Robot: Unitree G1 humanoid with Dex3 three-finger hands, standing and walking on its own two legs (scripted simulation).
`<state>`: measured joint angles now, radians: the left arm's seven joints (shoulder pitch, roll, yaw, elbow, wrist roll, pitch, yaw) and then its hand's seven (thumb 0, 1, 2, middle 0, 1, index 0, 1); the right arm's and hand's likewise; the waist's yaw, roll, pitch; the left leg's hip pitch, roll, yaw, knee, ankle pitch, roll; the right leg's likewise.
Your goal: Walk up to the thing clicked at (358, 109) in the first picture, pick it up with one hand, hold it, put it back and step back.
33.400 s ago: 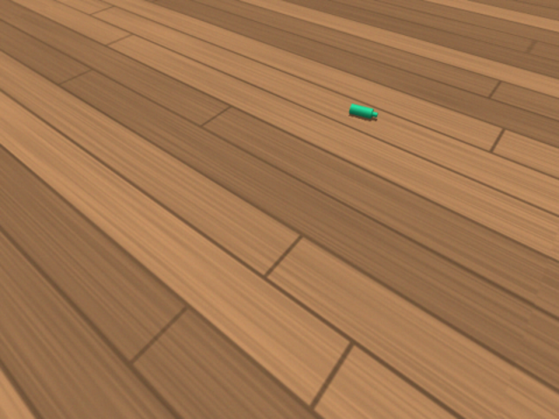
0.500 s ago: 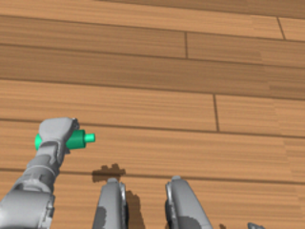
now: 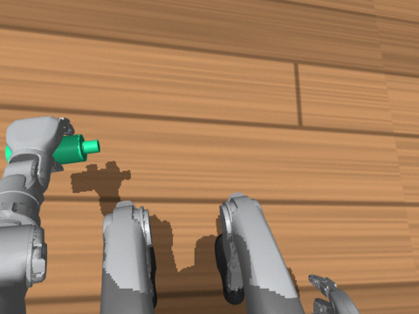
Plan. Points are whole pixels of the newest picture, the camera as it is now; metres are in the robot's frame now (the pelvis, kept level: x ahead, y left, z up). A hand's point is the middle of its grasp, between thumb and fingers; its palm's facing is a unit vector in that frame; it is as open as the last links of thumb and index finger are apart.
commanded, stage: crouch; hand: left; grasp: from above
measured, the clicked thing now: (57, 151) +0.43 +0.29 -0.21
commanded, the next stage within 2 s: lower in 0.70 s
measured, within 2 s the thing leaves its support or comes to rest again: neither
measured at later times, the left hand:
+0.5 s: hand (60, 153) +0.44 +0.30 -0.25, palm faces -0.47 -0.08 -0.88, open 8.7 cm
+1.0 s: hand (66, 154) +0.45 +0.31 -0.30, palm faces -0.48 -0.09 -0.87, open 8.7 cm
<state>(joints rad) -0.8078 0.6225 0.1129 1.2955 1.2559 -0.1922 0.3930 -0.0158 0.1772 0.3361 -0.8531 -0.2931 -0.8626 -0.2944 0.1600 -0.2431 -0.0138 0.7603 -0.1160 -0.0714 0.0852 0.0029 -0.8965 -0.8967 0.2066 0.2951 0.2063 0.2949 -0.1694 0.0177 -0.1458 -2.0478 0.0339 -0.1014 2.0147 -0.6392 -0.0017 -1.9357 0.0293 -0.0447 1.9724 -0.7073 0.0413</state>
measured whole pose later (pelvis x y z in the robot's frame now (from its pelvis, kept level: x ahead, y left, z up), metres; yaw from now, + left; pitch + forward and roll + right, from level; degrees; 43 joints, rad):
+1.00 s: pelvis -0.01 -0.01 -0.11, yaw -5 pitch +34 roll -9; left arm -0.94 0.84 0.18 1.46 1.28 -0.25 0.37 -0.02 0.21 0.26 -0.88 -0.25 -0.89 -0.25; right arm 0.10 -0.27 0.09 0.75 -0.16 -0.04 0.14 0.00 -0.91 -0.90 0.21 0.30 0.20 0.30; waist -0.23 -0.04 0.00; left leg -2.32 0.04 -0.18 2.38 -0.66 -0.02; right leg -2.20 0.07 -0.09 2.31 -0.72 0.05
